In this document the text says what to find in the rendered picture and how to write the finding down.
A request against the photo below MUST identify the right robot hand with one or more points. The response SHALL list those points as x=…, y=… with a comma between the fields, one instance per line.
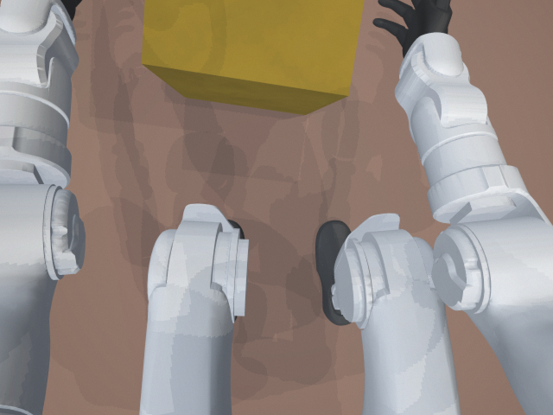
x=429, y=16

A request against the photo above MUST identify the carton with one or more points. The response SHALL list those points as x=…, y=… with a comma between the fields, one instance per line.
x=291, y=56

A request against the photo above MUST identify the right robot upper arm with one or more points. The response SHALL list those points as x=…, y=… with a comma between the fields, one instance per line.
x=500, y=272

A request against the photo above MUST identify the left robot upper arm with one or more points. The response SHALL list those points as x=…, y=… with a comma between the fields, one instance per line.
x=42, y=238

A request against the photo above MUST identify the left robot hand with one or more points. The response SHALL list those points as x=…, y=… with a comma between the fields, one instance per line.
x=71, y=5

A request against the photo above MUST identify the robot left forearm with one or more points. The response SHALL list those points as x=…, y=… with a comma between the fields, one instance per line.
x=37, y=61

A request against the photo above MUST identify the robot left shin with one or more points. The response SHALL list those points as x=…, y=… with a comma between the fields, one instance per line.
x=160, y=256

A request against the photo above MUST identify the right robot thigh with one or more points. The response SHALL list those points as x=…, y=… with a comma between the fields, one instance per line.
x=408, y=357

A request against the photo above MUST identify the robot right forearm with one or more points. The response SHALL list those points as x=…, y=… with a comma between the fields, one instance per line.
x=468, y=175

